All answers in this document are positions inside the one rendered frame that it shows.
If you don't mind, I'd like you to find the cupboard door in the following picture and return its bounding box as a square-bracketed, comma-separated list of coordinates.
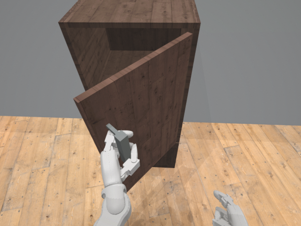
[73, 32, 193, 192]

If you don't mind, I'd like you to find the robot left forearm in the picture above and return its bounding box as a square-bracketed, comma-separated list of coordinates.
[93, 183, 132, 226]

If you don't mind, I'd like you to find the right robot hand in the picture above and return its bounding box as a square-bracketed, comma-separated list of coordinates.
[212, 190, 249, 226]

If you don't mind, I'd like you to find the handle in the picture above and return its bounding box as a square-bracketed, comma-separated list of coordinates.
[106, 124, 131, 163]

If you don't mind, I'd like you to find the left robot hand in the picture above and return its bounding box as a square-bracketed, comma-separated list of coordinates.
[100, 130, 140, 188]

